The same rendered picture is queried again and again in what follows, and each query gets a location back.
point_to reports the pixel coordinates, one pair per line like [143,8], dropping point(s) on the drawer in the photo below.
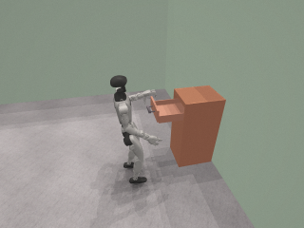
[166,111]

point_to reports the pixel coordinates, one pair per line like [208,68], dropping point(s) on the cabinet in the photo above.
[194,138]

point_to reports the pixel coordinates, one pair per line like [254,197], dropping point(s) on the robot left forearm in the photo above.
[136,96]

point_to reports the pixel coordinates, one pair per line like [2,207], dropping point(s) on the right robot upper arm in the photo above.
[123,110]

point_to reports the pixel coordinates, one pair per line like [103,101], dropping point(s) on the robot left shin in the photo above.
[131,156]

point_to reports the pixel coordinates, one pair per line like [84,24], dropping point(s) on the left robot hand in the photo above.
[148,93]

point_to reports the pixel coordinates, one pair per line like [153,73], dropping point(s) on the right robot hand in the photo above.
[153,140]

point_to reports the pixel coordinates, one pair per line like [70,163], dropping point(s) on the humanoid robot torso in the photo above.
[129,105]

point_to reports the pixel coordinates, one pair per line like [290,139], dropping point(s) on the handle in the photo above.
[148,109]

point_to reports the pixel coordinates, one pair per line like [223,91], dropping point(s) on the robot right forearm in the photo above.
[137,132]

